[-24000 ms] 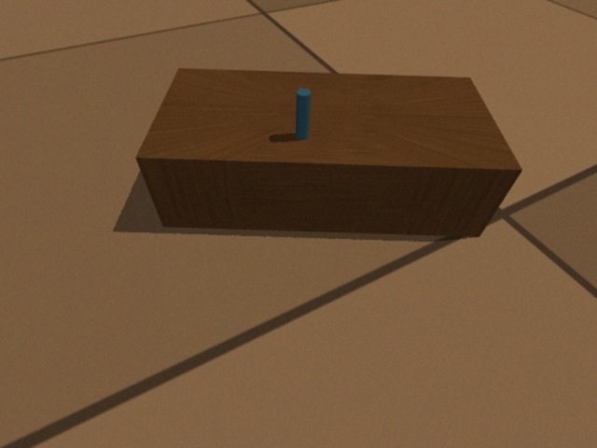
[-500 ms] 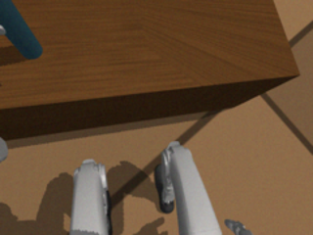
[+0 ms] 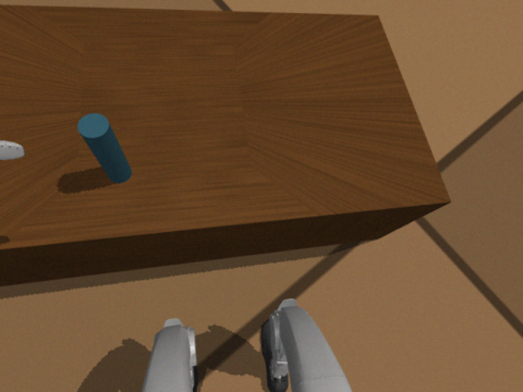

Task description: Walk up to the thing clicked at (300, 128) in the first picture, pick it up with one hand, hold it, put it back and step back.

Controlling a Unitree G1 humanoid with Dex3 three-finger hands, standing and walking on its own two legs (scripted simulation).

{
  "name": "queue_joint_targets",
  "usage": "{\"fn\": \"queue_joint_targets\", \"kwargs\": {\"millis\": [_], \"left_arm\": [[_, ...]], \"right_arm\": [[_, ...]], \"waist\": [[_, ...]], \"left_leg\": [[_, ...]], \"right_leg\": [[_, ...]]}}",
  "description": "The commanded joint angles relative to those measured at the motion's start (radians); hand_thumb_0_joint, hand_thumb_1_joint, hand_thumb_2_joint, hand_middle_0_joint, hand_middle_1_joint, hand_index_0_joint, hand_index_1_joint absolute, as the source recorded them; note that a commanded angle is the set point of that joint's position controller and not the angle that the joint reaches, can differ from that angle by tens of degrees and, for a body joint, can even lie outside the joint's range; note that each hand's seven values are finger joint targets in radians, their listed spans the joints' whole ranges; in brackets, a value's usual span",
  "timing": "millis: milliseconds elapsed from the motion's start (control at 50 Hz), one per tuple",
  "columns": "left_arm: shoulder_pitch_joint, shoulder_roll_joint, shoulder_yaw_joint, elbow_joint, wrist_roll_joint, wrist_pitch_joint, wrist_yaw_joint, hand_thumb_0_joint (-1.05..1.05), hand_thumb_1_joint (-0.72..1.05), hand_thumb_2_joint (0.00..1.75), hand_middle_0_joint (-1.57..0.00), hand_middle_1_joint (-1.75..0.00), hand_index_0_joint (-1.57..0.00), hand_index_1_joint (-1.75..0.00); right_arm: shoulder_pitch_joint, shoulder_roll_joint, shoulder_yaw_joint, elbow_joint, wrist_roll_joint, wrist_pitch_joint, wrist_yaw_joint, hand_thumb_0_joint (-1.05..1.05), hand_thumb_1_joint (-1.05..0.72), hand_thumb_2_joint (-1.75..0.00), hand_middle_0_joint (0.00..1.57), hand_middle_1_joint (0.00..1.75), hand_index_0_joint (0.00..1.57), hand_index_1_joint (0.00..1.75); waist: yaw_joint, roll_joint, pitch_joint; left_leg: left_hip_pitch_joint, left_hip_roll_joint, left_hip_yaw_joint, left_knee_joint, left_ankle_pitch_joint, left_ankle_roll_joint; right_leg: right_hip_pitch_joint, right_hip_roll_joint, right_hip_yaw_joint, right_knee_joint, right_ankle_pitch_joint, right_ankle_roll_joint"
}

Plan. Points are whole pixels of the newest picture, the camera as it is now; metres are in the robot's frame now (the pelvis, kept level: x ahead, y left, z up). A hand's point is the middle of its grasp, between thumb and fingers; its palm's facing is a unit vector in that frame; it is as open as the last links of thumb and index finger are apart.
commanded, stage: home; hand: left
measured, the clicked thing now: (108, 152) +0.56 +0.22 -0.17
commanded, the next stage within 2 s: none
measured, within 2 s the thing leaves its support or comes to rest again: neither
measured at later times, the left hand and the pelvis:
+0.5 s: hand (55, 258) +0.31 +0.22 +0.00, palm faces +0.20 -0.92 -0.32, open 17.2 cm; pelvis +0.05 -0.01 +0.08, yaw +1 degrees
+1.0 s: hand (99, 354) +0.20 +0.16 +0.01, palm faces +0.18 -0.95 -0.27, open 17.4 cm; pelvis +0.04 -0.03 +0.08, yaw +3 degrees
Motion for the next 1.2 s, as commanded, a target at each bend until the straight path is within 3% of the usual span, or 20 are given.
{"fn": "queue_joint_targets", "kwargs": {"millis": [0, 40, 100, 260, 340, 400, 440, 480, 500, 580, 620, 680, 700, 760, 820, 880, 1080, 1100, 1120, 1180], "left_arm": [[-0.107, 0.094, -0.045, -0.218, -0.026, -0.013, 0.001, 0.0, -0.44, 0.12, -0.06, -0.07, -0.06, -0.07], [-0.039, 0.035, -0.08, -0.293, -0.042, 0.0, 0.005, 0.0, -0.43, 0.12, -0.06, -0.07, -0.06, -0.07], [0.074, 0.019, -0.076, -0.463, -0.069, 0.012, 0.021, 0.0, -0.45, 0.11, -0.06, -0.07, -0.06, -0.07], [0.394, -0.139, -0.112, -0.775, -0.125, 0.035, 0.093, 0.0, -0.52, 0.07, -0.05, -0.05, -0.05, -0.05], [0.614, -0.263, -0.161, -0.833, -0.145, 0.06, 0.102, 0.0, -0.54, 0.06, -0.05, -0.05, -0.05, -0.05], [0.796, -0.435, -0.288, -0.853, -0.163, 0.087, 0.087, 0.0, -0.51, 0.08, -0.06, -0.06, -0.06, -0.06], [0.801, -0.349, -0.235, -0.997, -0.166, 0.095, 0.094, 0.0, -0.49, 0.09, -0.06, -0.06, -0.06, -0.06], [0.966, -0.474, -0.338, -1.015, -0.175, 0.118, 0.081, 0.0, -0.51, 0.08, -0.06, -0.06, -0.06, -0.06], [0.997, -0.494, -0.349, -1.055, -0.181, 0.126, 0.079, 0.0, -0.52, 0.07, -0.05, -0.05, -0.05, -0.05], [1.113, -0.458, -0.341, -1.238, -0.179, 0.146, 0.087, 0.0, -0.5, 0.08, -0.06, -0.06, -0.06, -0.06], [1.18, -0.494, -0.37, -1.26, -0.18, 0.158, 0.084, 0.0, -0.52, 0.07, -0.05, -0.06, -0.05, -0.06], [1.233, -0.489, -0.356, -1.321, -0.173, 0.168, 0.088, 0.0, -0.54, 0.06, -0.05, -0.05, -0.05, -0.05], [1.147, -0.472, -0.353, -1.382, -0.172, 0.165, 0.091, 0.0, -0.54, 0.06, -0.05, -0.05, -0.05, -0.05], [1.268, -0.502, -0.358, -1.328, -0.165, 0.181, 0.09, 0.0, -0.55, 0.06, -0.05, -0.05, -0.05, -0.05], [1.188, -0.519, -0.385, -1.381, -0.16, 0.179, 0.09, 0.0, -0.54, 0.06, -0.05, -0.05, -0.05, -0.05], [1.317, -0.535, -0.379, -1.305, -0.158, 0.195, 0.09, 0.0, -0.55, 0.05, -0.05, -0.05, -0.05, -0.05], [1.319, -0.506, -0.361, -1.355, -0.151, 0.204, 0.095, 0.0, -0.59, 0.03, -0.05, -0.05, -0.05, -0.05], [1.221, -0.392, -0.317, -1.019, -0.062, 0.134, 0.041, 0.0, -0.6, 0.03, -0.05, -0.04, -0.05, -0.04], [1.254, -0.376, -0.315, -0.966, -0.05, 0.104, 0.015, 0.0, -0.58, 0.03, -0.05, -0.05, -0.05, -0.05], [1.223, -0.387, -0.351, -0.859, -0.068, 0.057, -0.019, 0.0, -0.56, 0.05, -0.05, -0.05, -0.05, -0.05]], "right_arm": [[0.141, -0.197, -0.087, -0.061, 0.019, -0.021, -0.014, 0.0, -0.9, -0.9, 0.2, 0.3, 0.2, 0.3], [0.131, -0.19, -0.099, -0.067, 0.031, -0.029, -0.021, 0.0, -0.9, -0.9, 0.2, 0.3, 0.2, 0.3], [0.101, -0.183, -0.112, -0.076, 0.044, -0.037, -0.039, 0.0, -0.9, -0.9, 0.2, 0.3, 0.2, 0.3], [0.033, -0.112, -0.101, -0.1, 0.054, -0.065, -0.1, 0.0, -0.9, -0.9, 0.2, 0.3, 0.2, 0.3], [-0.025, -0.099, -0.104, -0.139, 0.049, -0.086, -0.119, 0.0, -0.9, -0.9, 0.2, 0.3, 0.2, 0.3], [-0.056, -0.075, -0.101, -0.137, 0.048, -0.097, -0.117, 0.0, -0.9, -0.9, 0.2, 0.3, 0.2, 0.3], [-0.089, -0.085, -0.107, -0.168, 0.048, -0.104, -0.121, 0.0, -0.9, -0.9, 0.2, 0.3, 0.2, 0.3], [-0.119, -0.065, -0.096, -0.188, 0.048, -0.114, -0.117, 0.0, -0.9, -0.9, 0.2, 0.3, 0.2, 0.3], [-0.122, -0.061, -0.096, -0.183, 0.049, -0.118, -0.118, 0.0, -0.9, -0.9, 0.2, 0.3, 0.2, 0.3], [-0.165, -0.055, -0.093, -0.211, 0.051, -0.134, -0.126, 0.0, -0.9, -0.9, 0.2, 0.3, 0.2, 0.3], [-0.169, -0.046, -0.086, -0.213, 0.05, -0.142, -0.131, 0.0, -0.9, -0.9, 0.2, 0.3, 0.2, 0.3], [-0.172, -0.037, -0.086, -0.222, 0.041, -0.154, -0.142, 0.0, -0.9, -0.9, 0.2, 0.3, 0.2, 0.3], [-0.182, -0.041, -0.084, -0.226, 0.04, -0.161, -0.146, 0.0, -0.9, -0.9, 0.2, 0.3, 0.2, 0.3], [-0.175, -0.032, -0.082, -0.223, 0.031, -0.18, -0.151, 0.0, -0.9, -0.9, 0.2, 0.3, 0.2, 0.3], [-0.187, -0.032, -0.083, -0.233, 0.025, -0.197, -0.153, 0.0, -0.9, -0.9, 0.2, 0.3, 0.2, 0.3], [-0.192, -0.029, -0.083, -0.237, 0.025, -0.212, -0.15, 0.0, -0.9, -0.9, 0.2, 0.3, 0.2, 0.3], [-0.192, -0.032, -0.084, -0.247, 0.029, -0.24, -0.14, 0.0, -0.9, -0.9, 0.2, 0.3, 0.2, 0.3], [-0.188, -0.161, -0.137, -0.043, -0.086, -0.177, -0.085, 0.0, -0.9, -0.9, 0.2, 0.3, 0.2, 0.3], [-0.165, -0.169, -0.147, -0.016, -0.088, -0.151, -0.064, 0.0, -0.9, -0.9, 0.2, 0.3, 0.2, 0.3], [-0.172, -0.157, -0.142, -0.015, -0.065, -0.132, -0.028, 0.0, -0.9, -0.9, 0.2, 0.3, 0.2, 0.3]], "waist": [[0.036, 0.165, -0.466], [0.05, 0.146, -0.49], [0.083, 0.171, -0.501], [0.116, 0.162, -0.358], [0.129, 0.123, -0.298], [0.131, 0.066, -0.194], [0.156, 0.077, -0.25], [0.147, 0.027, -0.2], [0.146, 0.014, -0.191], [0.156, 0.008, -0.181], [0.144, -0.013, -0.134], [0.142, 0.003, -0.138], [0.137, 0.0, -0.134], [0.148, -0.005, -0.093], [0.136, 0.003, -0.107], [0.163, -0.027, -0.086], [0.174, 0.006, -0.076], [0.184, 0.031, -0.025], [0.179, 0.034, -0.07], [0.189, 0.058, -0.02]], "left_leg": [[0.425, -0.004, 0.003, -0.278, 0.372, -0.015], [0.467, -0.006, 0.008, -0.318, 0.372, -0.016], [0.558, -0.009, 0.011, -0.371, 0.431, -0.027], [0.654, -0.022, 0.044, -0.491, 0.462, -0.023], [0.686, -0.025, 0.056, -0.521, 0.501, -0.015], [0.677, -0.025, 0.056, -0.558, 0.454, -0.012], [0.699, -0.032, 0.065, -0.567, 0.454, -0.008], [0.7, -0.032, 0.066, -0.578, 0.461, -0.007], [0.705, -0.034, 0.069, -0.577, 0.467, -0.005], [0.729, -0.04, 0.075, -0.591, 0.441, 0.0], [0.723, -0.046, 0.085, -0.582, 0.418, 0.006], [0.729, -0.051, 0.088, -0.576, 0.397, 0.011], [0.734, -0.05, 0.085, -0.58, 0.376, 0.011], [0.717, -0.055, 0.086, -0.578, 0.339, 0.013], [0.715, -0.057, 0.078, -0.583, 0.295, 0.013], [0.686, -0.062, 0.079, -0.578, 0.28, 0.014], [0.645, -0.06, 0.071, -0.582, 0.233, 0.01], [0.738, -0.002, -0.013, -0.649, 0.268, 0.013], [0.808, 0.008, -0.016, -0.648, 0.278, 0.031], [0.814, 0.014, -0.047, -0.724, 0.223, 0.045]], "right_leg": [[0.372, 0.039, -0.019, -0.178, 0.204, -0.075], [0.446, 0.04, -0.018, -0.211, 0.218, -0.073], [0.499, 0.042, -0.019, -0.245, 0.255, -0.074], [0.68, 0.04, -0.003, -0.364, 0.298, -0.07], [0.739, 0.039, -0.01, -0.391, 0.345, -0.067], [0.728, 0.045, -0.027, -0.421, 0.299, -0.065], [0.793, 0.038, -0.023, -0.432, 0.312, -0.06], [0.802, 0.041, -0.032, -0.437, 0.322, -0.055], [0.803, 0.04, -0.031, -0.442, 0.332, -0.053], [0.823, 0.037, -0.028, -0.457, 0.316, -0.044], [0.813, 0.029, -0.019, -0.473, 0.312, -0.035], [0.806, 0.024, -0.013, -0.477, 0.299, -0.032], [0.8, 0.022, -0.012, -0.48, 0.281, -0.031], [0.786, 0.017, -0.012, -0.485, 0.242, -0.029], [0.774, 0.017, -0.014, -0.485, 0.197, -0.03], [0.785, 0.013, -0.016, -0.496, 0.171, -0.028], [0.768, 0.021, -0.021, -0.48, 0.118, -0.035], [0.819, -0.051, 0.055, -0.491, 0.15, -0.078], [0.82, -0.056, 0.061, -0.491, 0.152, -0.084], [0.835, -0.054, 0.059, -0.518, 0.127, -0.085]]}}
